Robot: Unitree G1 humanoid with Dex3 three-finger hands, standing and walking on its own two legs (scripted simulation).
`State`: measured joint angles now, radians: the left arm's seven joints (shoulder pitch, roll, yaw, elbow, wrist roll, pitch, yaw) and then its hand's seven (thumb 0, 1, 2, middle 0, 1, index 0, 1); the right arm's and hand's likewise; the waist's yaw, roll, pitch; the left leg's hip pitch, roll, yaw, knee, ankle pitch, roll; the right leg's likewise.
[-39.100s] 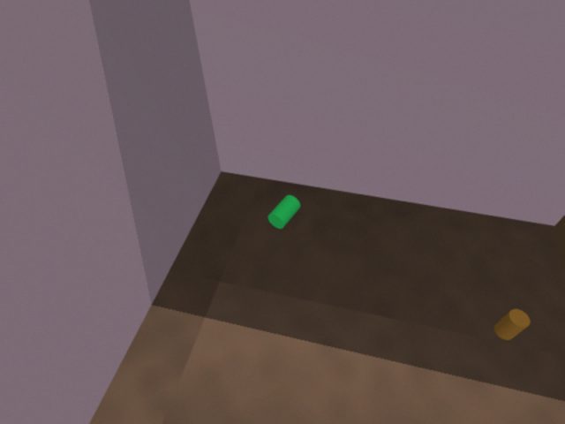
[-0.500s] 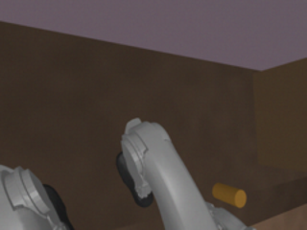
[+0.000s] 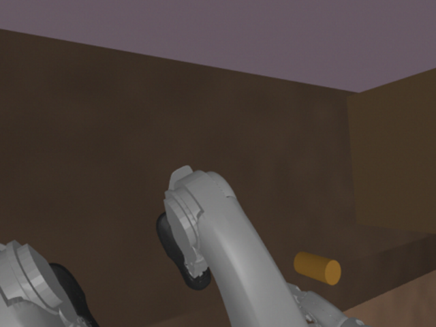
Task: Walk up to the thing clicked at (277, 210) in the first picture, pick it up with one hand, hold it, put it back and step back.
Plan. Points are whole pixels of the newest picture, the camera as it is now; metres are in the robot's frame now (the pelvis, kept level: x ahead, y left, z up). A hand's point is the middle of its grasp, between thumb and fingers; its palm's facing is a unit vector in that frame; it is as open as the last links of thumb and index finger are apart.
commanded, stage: open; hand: left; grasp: from above
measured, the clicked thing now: out of the picture +0.45 +0.37 -0.28
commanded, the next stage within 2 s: withdraw in 0.52 s
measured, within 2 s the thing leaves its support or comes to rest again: rests again in 0.12 s
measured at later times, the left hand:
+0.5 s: hand out of the picture +0.44 +0.37 -0.24, palm faces -0.14 -0.42 -0.90, open 13.4 cm
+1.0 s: hand out of the picture +0.48 +0.39 -0.14, palm faces -0.10 -0.31 -0.94, open 14.1 cm
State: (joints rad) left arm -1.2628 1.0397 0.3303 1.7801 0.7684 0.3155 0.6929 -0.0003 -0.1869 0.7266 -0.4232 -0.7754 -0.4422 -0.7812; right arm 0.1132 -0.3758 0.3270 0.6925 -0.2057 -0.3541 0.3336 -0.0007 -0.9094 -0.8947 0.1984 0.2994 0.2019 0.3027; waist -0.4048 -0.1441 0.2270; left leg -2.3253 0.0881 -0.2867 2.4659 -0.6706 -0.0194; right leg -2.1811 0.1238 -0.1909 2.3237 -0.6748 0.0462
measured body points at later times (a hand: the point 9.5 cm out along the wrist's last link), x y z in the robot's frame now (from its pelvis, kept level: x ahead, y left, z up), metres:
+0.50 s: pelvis +0.00 +0.00 +0.01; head +0.30 +0.13 +0.32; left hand +0.44 +0.39 -0.19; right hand +0.02 -0.23 -0.04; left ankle +0.07 +0.14 -0.29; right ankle +0.11 -0.11 -0.29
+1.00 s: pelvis +0.01 +0.00 +0.02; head +0.26 +0.11 +0.37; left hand +0.48 +0.40 -0.09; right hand +0.06 -0.24 -0.06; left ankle +0.07 +0.14 -0.29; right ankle +0.11 -0.11 -0.29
